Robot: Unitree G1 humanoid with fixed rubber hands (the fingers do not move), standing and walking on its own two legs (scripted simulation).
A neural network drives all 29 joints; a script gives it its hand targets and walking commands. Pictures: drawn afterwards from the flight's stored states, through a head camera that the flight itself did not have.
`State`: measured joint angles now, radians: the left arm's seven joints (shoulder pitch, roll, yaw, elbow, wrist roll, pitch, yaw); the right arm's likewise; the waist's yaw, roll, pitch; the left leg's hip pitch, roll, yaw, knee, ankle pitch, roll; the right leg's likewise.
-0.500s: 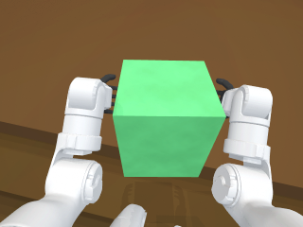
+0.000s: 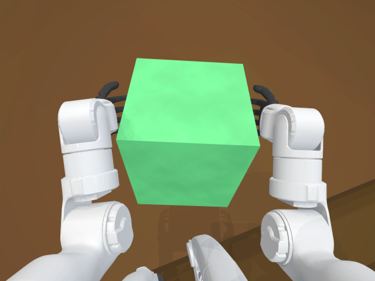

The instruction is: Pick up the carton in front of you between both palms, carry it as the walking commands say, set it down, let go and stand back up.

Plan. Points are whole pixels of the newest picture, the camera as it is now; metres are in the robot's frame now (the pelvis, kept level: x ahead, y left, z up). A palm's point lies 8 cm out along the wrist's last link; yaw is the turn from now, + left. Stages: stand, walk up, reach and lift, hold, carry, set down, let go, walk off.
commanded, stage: carry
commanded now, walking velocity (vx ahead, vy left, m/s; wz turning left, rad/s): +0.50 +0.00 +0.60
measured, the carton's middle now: (186, 139) +0.38 -0.06 +0.07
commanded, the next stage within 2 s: none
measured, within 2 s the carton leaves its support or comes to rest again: neither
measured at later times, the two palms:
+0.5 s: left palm (15, 39) +0.58 +0.25 +0.20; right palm (156, 13) +0.67 -0.03 +0.19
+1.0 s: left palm out of the picture +0.92 +0.31 +0.36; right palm out of the picture +0.98 +0.02 +0.38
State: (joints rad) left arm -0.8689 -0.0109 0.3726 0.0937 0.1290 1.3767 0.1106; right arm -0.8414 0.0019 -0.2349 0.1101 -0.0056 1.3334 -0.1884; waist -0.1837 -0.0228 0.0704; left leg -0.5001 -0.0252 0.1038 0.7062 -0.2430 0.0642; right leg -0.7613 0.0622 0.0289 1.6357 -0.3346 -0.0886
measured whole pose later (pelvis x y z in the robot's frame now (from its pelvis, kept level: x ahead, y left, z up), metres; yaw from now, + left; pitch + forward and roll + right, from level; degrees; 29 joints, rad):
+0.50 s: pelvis +0.27 +0.02 +0.03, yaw +11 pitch +4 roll +5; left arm -0.84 0.04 0.29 0.26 0.02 1.36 0.14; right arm -0.89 0.01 -0.27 0.24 -0.12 1.39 -0.15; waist 0.10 0.01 -0.08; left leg -1.06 0.00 0.22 1.36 -0.44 0.15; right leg 0.14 -0.10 -0.17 0.22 -0.34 -0.01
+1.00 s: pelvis +0.59 +0.09 +0.16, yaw +12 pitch +3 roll -1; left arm -0.85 0.03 0.28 0.06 0.11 1.37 0.10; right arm -0.92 -0.02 -0.24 0.15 -0.03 1.32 -0.13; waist -0.06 -0.01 -0.10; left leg -0.12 -0.04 0.10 0.58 -0.48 0.08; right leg -0.57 0.02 -0.12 0.52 0.04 -0.10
